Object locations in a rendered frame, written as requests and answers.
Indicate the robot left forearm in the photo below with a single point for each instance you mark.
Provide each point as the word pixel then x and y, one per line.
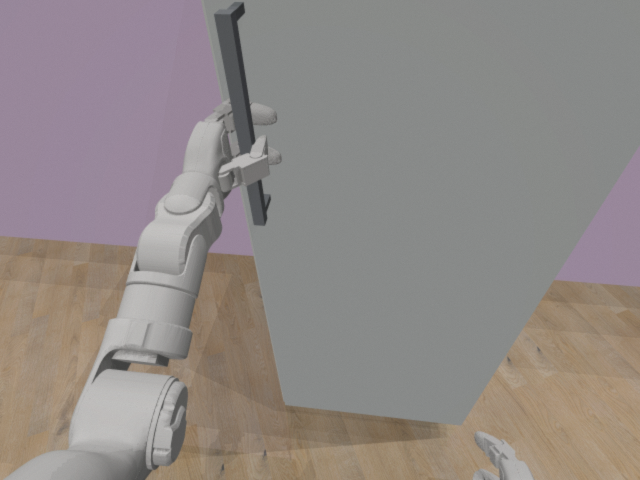
pixel 152 324

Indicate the robot left hand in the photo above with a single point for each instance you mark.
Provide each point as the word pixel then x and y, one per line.
pixel 209 152

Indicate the robot left upper arm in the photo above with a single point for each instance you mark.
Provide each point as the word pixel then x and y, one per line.
pixel 129 423

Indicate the fridge door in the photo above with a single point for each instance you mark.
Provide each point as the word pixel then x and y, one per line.
pixel 441 159

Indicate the robot right hand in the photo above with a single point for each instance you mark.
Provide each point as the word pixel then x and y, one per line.
pixel 502 456

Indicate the handle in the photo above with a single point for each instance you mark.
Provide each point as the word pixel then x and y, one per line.
pixel 229 40

